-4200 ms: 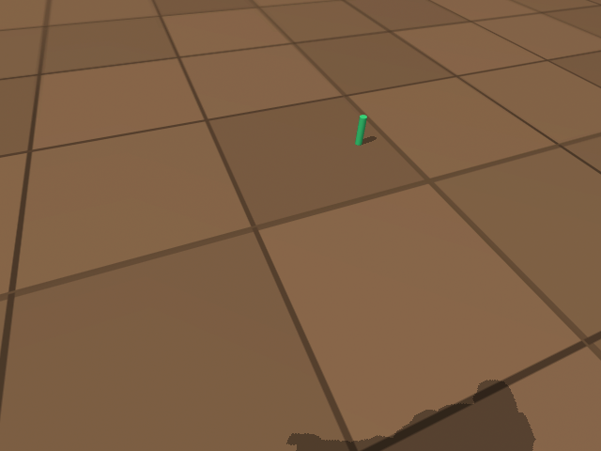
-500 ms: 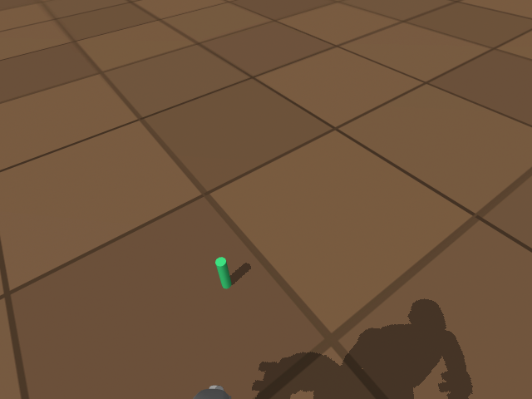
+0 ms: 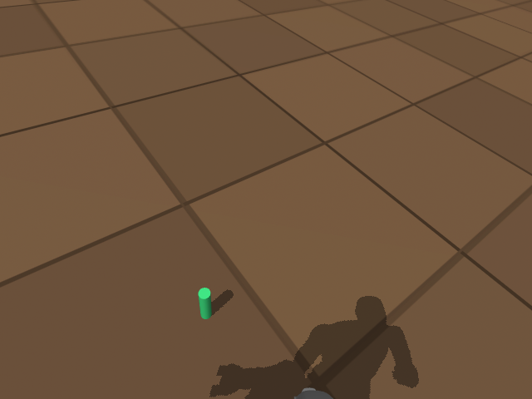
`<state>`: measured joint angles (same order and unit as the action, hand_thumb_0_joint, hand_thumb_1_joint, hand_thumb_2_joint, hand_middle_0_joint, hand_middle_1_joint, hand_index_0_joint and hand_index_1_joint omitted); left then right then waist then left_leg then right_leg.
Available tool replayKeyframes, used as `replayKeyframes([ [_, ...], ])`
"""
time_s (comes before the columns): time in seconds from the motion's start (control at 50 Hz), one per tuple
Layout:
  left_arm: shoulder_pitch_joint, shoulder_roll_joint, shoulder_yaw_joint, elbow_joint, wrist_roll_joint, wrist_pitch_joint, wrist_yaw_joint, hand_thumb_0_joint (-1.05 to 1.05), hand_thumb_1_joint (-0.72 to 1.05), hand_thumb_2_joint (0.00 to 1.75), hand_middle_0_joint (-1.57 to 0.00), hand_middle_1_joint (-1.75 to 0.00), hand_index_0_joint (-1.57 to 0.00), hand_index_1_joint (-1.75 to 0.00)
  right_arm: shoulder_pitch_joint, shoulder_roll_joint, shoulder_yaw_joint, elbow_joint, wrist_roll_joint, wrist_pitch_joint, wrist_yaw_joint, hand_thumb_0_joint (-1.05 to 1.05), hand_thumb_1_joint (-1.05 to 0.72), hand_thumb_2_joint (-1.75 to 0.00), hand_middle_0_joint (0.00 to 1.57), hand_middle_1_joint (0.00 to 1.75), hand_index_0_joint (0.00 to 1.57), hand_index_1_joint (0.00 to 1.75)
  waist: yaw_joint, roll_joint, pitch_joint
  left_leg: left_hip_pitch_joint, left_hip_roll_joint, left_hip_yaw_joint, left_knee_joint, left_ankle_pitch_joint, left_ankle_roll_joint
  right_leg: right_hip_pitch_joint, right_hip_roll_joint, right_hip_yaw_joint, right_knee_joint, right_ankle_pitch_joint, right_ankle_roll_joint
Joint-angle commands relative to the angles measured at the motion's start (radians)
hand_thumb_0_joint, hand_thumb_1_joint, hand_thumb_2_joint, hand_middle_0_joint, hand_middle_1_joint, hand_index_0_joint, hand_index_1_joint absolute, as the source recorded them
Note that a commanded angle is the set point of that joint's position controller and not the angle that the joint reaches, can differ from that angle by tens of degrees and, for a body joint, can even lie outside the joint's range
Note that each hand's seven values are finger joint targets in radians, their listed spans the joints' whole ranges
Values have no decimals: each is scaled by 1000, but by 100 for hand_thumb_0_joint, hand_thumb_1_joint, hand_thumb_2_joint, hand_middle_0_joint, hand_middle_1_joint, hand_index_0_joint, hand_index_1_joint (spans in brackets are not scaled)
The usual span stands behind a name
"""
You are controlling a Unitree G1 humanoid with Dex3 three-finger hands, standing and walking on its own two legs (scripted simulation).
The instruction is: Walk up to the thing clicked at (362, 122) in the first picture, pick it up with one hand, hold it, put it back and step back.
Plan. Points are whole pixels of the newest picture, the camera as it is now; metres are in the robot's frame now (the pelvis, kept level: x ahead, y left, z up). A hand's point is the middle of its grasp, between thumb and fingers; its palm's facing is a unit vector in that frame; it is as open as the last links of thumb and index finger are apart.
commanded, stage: walk up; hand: left
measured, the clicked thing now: (205, 304) +0.57 +0.15 -0.69
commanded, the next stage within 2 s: none
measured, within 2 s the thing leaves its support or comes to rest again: neither
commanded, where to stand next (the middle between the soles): +0.24 -0.02 m, yaw -3 degrees
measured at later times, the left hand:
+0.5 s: hand (111, 366) +0.21 +0.24 -0.13, palm faces -0.06 -0.90 -0.43, open 7.4 cm
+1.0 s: hand out of the picture +0.15 +0.26 -0.17, palm faces -0.06 -0.93 -0.37, open 7.4 cm
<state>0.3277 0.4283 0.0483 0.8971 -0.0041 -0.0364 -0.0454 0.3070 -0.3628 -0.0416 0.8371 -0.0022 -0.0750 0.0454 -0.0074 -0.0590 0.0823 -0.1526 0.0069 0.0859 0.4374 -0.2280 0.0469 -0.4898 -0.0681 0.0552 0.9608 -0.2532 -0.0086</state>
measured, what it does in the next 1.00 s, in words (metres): walks ahead: right foot, then left foot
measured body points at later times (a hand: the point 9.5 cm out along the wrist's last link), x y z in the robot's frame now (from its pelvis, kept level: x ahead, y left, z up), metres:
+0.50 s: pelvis +0.13 -0.03 -0.01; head +0.15 -0.06 +0.44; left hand +0.21 +0.28 -0.10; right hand +0.18 -0.34 -0.14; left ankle +0.19 +0.14 -0.70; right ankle +0.17 -0.14 -0.74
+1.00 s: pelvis +0.12 -0.01 -0.01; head +0.14 -0.01 +0.43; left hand +0.15 +0.31 -0.15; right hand +0.21 -0.32 -0.13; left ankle +0.21 +0.12 -0.74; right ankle +0.09 -0.14 -0.74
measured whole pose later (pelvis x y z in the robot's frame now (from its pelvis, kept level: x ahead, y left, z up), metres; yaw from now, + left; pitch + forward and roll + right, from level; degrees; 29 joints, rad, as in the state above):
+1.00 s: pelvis +0.12 -0.01 -0.01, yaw -3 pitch -2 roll -1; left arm 0.25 0.37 0.03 1.07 0.02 0.01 0.00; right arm 0.13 -0.37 -0.03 0.99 -0.01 0.00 0.01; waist 0.02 0.02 0.07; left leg -0.38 0.04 0.00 0.61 -0.26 0.00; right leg -0.18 0.00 0.01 0.58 -0.36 0.01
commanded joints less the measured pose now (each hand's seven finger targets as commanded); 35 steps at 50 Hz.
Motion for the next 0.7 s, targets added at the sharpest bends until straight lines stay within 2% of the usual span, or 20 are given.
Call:
replayKeyframes([
  [0.0, -26, 164, 46, -72, 11, -25, -1, 0, 90, 90, -20, -30, -20, -30, 41, -292, -95, -73, -5, -22, -18, 0, -90, -90, 20, 30, 20, 30, -34, 195, 53, 0, 238, -193, -237, 4, 175, -86, -35, -29, -138, 33, 20],
  [0.1, -55, 128, 41, -83, 11, -49, 0, 0, 90, 90, -20, -30, -20, -30, 27, -288, -91, -92, -7, -6, -12, 0, -90, -90, 20, 30, 20, 30, -20, 201, 12, 21, 231, -136, -101, 283, 164, 61, -9, -95, -360, 94, -3],
  [0.14, -21, 134, 46, -67, 12, -58, 8, 0, 90, 90, -20, -30, -20, -30, 27, -279, -88, -103, -6, 4, -13, 0, -90, -90, 20, 30, 20, 30, -3, 150, -30, 13, 212, -122, -5, 304, 143, 172, 22, -117, -438, 116, -11],
  [0.16, 37, 141, 53, -44, 13, -63, 14, 0, 90, 90, -20, -30, -20, -30, 18, -273, -85, -113, -1, 9, -13, 0, -90, -90, 20, 30, 20, 30, 30, 117, -65, -24, 200, -109, 72, 273, 123, 285, 37, -127, -480, 163, -15],
  [0.18, 108, 185, 68, -27, 18, -72, 25, 0, 90, 90, -20, -30, -20, -30, 36, -231, -70, -120, 2, 10, -12, 0, -90, -90, 20, 30, 20, 30, 61, 18, -131, -56, 147, -70, 241, 263, 96, 429, 36, -100, -523, 134, -35],
  [0.2, 184, 245, 92, -16, 24, -79, 36, 0, 90, 90, -20, -30, -20, -30, 78, -183, -51, -126, 3, 8, -11, 0, -90, -90, 20, 30, 20, 30, 93, -140, -199, -171, 79, -30, 453, 91, 65, 556, -76, 68, -570, 25, -67],
  [0.22, 160, 306, 99, -51, 20, -81, 48, 0, 90, 90, -20, -30, -20, -30, 141, -128, -28, -121, 2, 17, -12, 0, -90, -90, 20, 30, 20, 30, 64, -248, -206, -356, -32, -42, 589, -309, 9, 627, -329, 470, -639, 17, -137],
  [0.24, 108, 322, 96, -55, 8, -69, 47, 0, 90, 90, -20, -30, -20, -30, 100, -253, -62, -92, -5, 34, -27, 0, -90, -90, 20, 30, 20, 30, 73, -146, -151, -415, -8, -90, 666, -352, 4, 566, -384, 577, -649, 0, -255],
  [0.26, 90, 307, 92, -72, 1, -64, 49, 0, 90, 90, -20, -30, -20, -30, 63, -275, -70, -81, -9, 38, -35, 0, -90, -90, 20, 30, 20, 30, 73, -122, -104, -439, 25, -123, 699, -359, -1, 498, -386, 557, -658, 26, -294],
  [0.3, 48, 236, 69, -84, -9, -64, 55, 0, 90, 90, -20, -30, -20, -30, 76, -251, -67, -46, 8, 44, -32, 0, -90, -90, 20, 30, 20, 30, 42, -55, -53, -398, 37, -186, 680, -257, -10, 421, -262, 295, -640, 190, -202],
  [0.34, 9, 218, 57, -89, -1, -63, 57, 0, 90, 90, -20, -30, -20, -30, 91, -221, -57, -28, 3, 53, -26, 0, -90, -90, 20, 30, 20, 30, 16, -90, -41, -341, 29, -147, 636, -189, -22, 328, -194, 153, -628, 292, -179],
  [0.42, -58, 189, 40, -111, 18, -49, 60, 0, 90, 90, -20, -30, -20, -30, 64, -180, -46, -2, 2, 58, -29, 0, -90, -90, 20, 30, 20, 30, 2, -120, -36, -249, 24, -100, 431, -125, -57, 221, -137, -2, -594, 436, -189],
  [0.5, -97, 198, 38, -103, 15, -24, 61, 0, 90, 90, -20, -30, -20, -30, 22, -177, -46, 34, 1, 48, -43, 0, -90, -90, 20, 30, 20, 30, 16, -148, -82, -135, 23, -63, 269, -13, -68, 202, -161, 0, -488, 489, -186],
  [0.54, -143, 208, 37, -104, 2, -4, 59, 0, 90, 90, -20, -30, -20, -30, 33, -192, -54, 58, -3, 43, -50, 0, -90, -90, 20, 30, 20, 30, -11, -114, -105, -30, 5, -37, 182, 90, -45, 129, -166, 8, -417, 383, -160],
  [0.58, -159, 172, 23, -99, -5, 16, 60, 0, 90, 90, -20, -30, -20, -30, 18, -242, -66, 67, -16, 38, -56, 0, -90, -90, 20, 30, 20, 30, -22, -19, -83, -3, 41, -112, 111, 129, -15, 44, -122, 15, -361, 116, -104],
  [0.6, -127, 135, 16, -94, -11, 26, 59, 0, 90, 90, -20, -30, -20, -30, -8, -297, -73, 55, -28, 34, -59, 0, -90, -90, 20, 30, 20, 30, 2, 143, -86, -32, 183, -323, 2, 127, 29, 17, -33, -23, -250, -47, -57],
  [0.62, -79, 113, 8, -71, -23, 38, 63, 0, 90, 90, -20, -30, -20, -30, -75, -323, -67, 31, -22, 28, -58, 0, -90, -90, 20, 30, 20, 30, 38, 225, -78, -123, 308, -506, -112, 26, 106, 69, 70, -63, -163, -254, -29],
  [0.64, -72, 169, 26, -31, -18, 52, 71, 0, 90, 90, -20, -30, -20, -30, -113, -354, -72, 33, -14, 30, -55, 0, -90, -90, 20, 30, 20, 30, 15, 268, -66, -235, 351, -563, -157, -125, 172, 140, 47, 7, -48, -348, -29],
  [0.66, -79, 188, 31, -12, -12, 56, 68, 0, 90, 90, -20, -30, -20, -30, -152, -334, -70, 35, -17, 31, -57, 0, -90, -90, 20, 30, 20, 30, 27, 249, -35, -281, 323, -545, -168, -203, 173, 158, 28, 16, -16, -324, -29],
  [0.68, -82, 186, 36, 3, -9, 56, 62, 0, 90, 90, -20, -30, -20, -30, -166, -310, -60, 32, -20, 30, -58, 0, -90, -90, 20, 30, 20, 30, 29, 245, -36, -273, 273, -466, -151, -201, 149, 153, 33, 26, -22, -301, -33],
])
